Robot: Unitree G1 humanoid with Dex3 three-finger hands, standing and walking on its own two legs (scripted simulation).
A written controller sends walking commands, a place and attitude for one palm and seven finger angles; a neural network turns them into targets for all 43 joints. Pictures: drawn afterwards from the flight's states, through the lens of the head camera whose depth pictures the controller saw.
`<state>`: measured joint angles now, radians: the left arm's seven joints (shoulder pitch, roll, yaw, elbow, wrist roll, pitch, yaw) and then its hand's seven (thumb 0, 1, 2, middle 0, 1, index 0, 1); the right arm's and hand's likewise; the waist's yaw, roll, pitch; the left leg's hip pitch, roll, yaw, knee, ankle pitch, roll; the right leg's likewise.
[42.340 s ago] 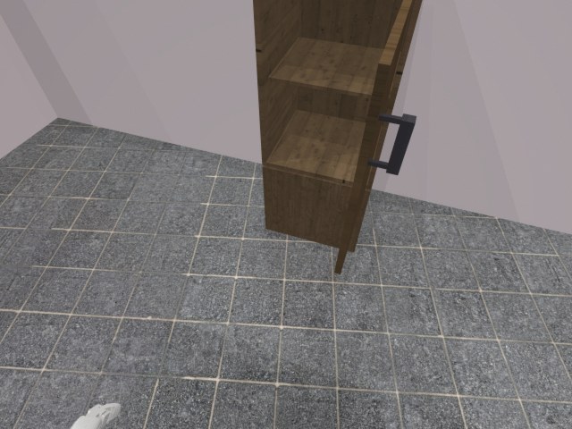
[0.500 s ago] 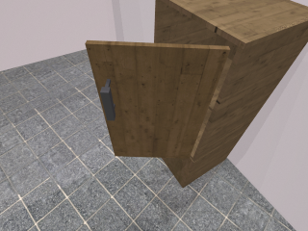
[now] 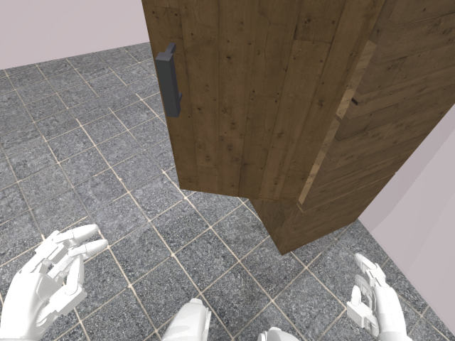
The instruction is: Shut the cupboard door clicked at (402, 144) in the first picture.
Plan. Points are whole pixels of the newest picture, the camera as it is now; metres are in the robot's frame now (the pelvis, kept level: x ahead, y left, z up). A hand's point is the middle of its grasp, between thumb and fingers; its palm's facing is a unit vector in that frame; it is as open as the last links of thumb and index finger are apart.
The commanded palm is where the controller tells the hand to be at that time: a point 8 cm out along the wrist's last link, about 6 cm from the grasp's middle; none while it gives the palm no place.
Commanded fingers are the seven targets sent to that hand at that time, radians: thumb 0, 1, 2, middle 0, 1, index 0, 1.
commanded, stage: raise the hand and make a fist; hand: left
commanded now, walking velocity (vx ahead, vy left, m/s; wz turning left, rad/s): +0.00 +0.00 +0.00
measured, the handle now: (172, 80) +0.53 +0.18 +0.16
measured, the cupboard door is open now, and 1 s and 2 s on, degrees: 57 57 57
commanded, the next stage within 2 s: bring the fist close to the handle in 1.42 s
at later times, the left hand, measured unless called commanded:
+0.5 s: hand (94, 241) +0.23 +0.23 +0.09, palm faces -0.03 -1.00 -0.03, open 3.6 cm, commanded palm +0.20 +0.29 +0.12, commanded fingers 0.00 0.90 0.90 -1.12 -1.30 -1.12 -1.30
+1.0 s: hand (78, 203) +0.25 +0.24 +0.16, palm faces +0.01 -1.00 -0.07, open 3.1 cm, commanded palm +0.22 +0.29 +0.16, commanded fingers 0.00 0.90 0.90 -1.30 -1.50 -1.30 -1.50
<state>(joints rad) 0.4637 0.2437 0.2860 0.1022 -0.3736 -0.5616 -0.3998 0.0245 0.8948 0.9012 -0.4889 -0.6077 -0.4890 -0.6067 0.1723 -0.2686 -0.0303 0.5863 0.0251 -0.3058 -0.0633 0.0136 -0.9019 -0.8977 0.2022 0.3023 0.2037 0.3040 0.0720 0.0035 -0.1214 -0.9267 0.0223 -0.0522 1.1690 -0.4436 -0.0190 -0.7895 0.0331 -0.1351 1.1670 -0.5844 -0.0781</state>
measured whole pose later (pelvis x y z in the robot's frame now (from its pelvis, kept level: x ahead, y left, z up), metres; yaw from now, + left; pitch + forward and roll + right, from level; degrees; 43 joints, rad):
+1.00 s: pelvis +0.02 +0.05 +0.06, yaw +0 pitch +4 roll -2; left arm 0.34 0.28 0.16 -0.17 -0.27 -0.18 -0.20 0.02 0.90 0.90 -1.29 -1.48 -1.29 -1.48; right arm 0.26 -0.24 0.07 0.55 0.04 -0.24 -0.06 0.01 -0.90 -0.90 0.20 0.30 0.21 0.30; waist 0.02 0.04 -0.07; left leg -0.57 -0.01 0.00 0.84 -0.34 0.05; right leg -0.43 0.01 -0.08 0.79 -0.43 -0.01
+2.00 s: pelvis +0.04 +0.02 +0.07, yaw -2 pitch +5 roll +0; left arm 0.01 0.25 0.17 0.16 -0.26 -0.17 -0.17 0.02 0.90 0.90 -1.30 -1.50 -1.30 -1.50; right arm 0.26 -0.26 0.03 0.62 0.05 -0.21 -0.05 0.02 -0.90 -0.90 0.20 0.30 0.20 0.30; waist -0.01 0.03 -0.07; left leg -0.51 0.00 0.03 0.74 -0.32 0.02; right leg -0.41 0.02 -0.05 0.75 -0.43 -0.04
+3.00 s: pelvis +0.03 +0.02 +0.07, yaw -3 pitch +7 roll +0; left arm -0.41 0.24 0.17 0.62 -0.18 -0.29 -0.07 0.02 0.90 0.90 -1.30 -1.50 -1.30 -1.50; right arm 0.29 -0.26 0.00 0.66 0.04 -0.05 -0.02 0.01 -0.90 -0.90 0.20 0.30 0.20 0.30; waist -0.05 0.03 -0.06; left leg -0.55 0.02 0.04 0.74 -0.31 0.02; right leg -0.46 0.03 -0.04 0.75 -0.41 -0.04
